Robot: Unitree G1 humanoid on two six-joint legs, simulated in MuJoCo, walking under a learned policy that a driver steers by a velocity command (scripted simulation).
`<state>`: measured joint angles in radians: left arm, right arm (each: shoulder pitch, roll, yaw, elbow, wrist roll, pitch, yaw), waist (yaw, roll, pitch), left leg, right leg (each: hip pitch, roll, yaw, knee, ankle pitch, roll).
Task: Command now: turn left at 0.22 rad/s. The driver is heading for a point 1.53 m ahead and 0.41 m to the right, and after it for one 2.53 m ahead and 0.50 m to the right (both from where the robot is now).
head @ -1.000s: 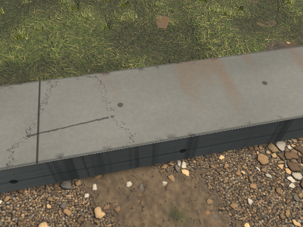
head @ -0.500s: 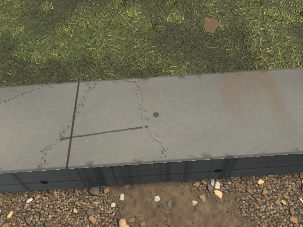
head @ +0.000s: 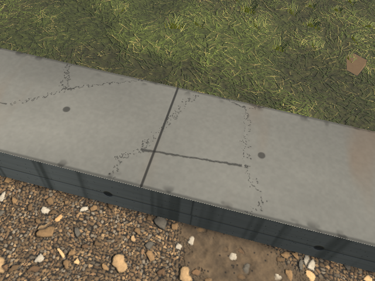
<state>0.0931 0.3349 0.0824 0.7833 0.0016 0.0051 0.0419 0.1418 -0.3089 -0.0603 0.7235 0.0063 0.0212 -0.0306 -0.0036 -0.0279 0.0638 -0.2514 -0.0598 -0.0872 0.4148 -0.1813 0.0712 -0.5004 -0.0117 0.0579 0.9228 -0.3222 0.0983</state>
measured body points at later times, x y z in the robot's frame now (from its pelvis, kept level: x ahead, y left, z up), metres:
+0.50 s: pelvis +0.01 -0.02 -0.01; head +0.05 -0.03 +0.44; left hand +0.22 +0.24 -0.11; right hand +0.07 -0.33 -0.12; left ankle +0.02 +0.08 -0.75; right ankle -0.02 -0.14 -0.69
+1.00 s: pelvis +0.07 -0.10 +0.00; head +0.08 -0.13 +0.45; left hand +0.27 +0.12 -0.10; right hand +0.09 -0.43 -0.10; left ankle +0.23 +0.01 -0.70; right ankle -0.01 -0.17 -0.75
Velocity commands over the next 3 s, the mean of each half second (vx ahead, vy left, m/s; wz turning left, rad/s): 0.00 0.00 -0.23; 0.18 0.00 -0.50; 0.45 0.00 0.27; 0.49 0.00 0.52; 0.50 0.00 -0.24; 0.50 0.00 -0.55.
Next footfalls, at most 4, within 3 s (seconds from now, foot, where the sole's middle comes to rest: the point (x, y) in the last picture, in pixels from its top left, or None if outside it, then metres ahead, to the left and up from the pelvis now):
0.16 right None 0.06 -0.16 -0.78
0.70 right None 0.02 -0.19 -0.78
1.18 left None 0.32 -0.06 -0.78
1.62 right None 0.44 -0.29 -0.78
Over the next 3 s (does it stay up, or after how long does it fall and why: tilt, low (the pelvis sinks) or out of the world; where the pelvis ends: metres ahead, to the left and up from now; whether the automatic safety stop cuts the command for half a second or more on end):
stays up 1.08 -0.11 0.19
